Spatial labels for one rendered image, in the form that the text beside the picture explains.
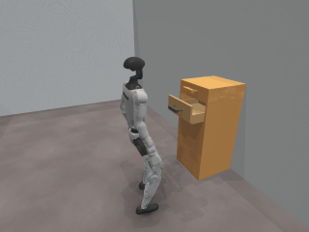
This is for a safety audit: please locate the robot right thigh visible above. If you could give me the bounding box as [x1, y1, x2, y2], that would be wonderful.
[136, 138, 161, 181]

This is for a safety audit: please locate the cabinet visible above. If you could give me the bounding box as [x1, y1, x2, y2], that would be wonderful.
[177, 75, 246, 181]

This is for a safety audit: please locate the left robot forearm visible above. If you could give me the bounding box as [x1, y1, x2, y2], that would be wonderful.
[121, 109, 131, 127]

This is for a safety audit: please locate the robot right upper arm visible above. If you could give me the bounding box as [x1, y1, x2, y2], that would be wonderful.
[134, 90, 148, 131]

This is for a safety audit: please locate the robot right hand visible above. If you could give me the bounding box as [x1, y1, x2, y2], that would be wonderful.
[149, 153, 164, 174]

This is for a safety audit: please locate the right robot foot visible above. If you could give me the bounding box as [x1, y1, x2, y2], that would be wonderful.
[135, 203, 159, 215]

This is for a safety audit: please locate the robot left upper arm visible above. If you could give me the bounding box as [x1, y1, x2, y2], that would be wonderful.
[120, 81, 128, 111]

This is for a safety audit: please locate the drawer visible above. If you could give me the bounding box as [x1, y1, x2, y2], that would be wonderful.
[168, 95, 206, 125]

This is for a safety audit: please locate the handle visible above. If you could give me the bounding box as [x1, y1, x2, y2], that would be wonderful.
[183, 86, 194, 94]
[168, 105, 183, 113]

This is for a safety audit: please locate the right robot forearm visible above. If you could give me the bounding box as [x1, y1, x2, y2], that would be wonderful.
[137, 123, 156, 157]

